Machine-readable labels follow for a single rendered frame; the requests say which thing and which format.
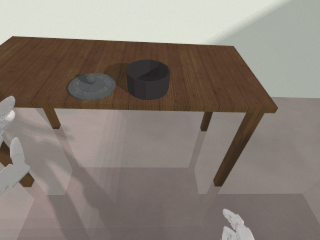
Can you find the pot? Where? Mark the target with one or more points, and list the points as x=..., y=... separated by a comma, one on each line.
x=148, y=79

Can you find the left robot hand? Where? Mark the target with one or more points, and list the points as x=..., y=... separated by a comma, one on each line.
x=11, y=174

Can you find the lid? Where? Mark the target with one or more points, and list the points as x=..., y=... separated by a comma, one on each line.
x=80, y=89

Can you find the right robot hand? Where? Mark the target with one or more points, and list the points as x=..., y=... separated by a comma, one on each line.
x=242, y=232

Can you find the table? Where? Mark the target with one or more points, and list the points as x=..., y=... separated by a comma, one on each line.
x=37, y=72

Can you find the knob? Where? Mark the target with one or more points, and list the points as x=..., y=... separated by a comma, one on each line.
x=91, y=78

